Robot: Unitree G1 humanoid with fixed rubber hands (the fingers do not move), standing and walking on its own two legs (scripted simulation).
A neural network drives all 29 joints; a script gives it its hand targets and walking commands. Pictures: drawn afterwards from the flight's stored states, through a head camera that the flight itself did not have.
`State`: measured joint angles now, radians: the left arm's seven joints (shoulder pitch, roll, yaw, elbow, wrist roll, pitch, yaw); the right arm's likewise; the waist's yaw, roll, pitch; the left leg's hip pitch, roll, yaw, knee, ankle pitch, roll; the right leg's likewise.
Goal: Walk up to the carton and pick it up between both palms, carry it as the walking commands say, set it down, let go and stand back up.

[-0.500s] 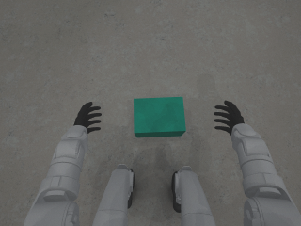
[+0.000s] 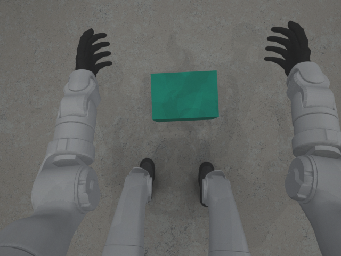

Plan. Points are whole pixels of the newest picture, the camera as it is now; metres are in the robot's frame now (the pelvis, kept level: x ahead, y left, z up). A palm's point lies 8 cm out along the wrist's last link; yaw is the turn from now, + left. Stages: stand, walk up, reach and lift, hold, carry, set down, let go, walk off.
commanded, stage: reach and lift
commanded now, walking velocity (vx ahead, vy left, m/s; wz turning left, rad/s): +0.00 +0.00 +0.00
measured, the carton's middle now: (183, 98) +0.49 -0.02 -0.57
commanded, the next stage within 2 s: none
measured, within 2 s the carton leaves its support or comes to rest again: neither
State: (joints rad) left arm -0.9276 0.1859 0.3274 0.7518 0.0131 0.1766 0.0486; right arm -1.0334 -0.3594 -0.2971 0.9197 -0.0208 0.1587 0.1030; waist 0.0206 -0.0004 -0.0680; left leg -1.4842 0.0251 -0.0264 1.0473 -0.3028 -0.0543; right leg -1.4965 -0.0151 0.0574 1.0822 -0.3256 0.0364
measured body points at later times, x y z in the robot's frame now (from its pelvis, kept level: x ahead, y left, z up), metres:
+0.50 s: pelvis -0.01 +0.00 -0.08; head +0.31 -0.01 +0.24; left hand +0.49 +0.20 -0.20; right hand +0.52 -0.24 -0.20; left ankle +0.07 +0.15 -0.62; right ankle +0.06 -0.14 -0.62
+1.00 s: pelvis -0.04 +0.00 -0.20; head +0.32 -0.01 +0.07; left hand +0.50 +0.20 -0.35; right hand +0.52 -0.23 -0.35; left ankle +0.07 +0.15 -0.62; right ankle +0.06 -0.14 -0.62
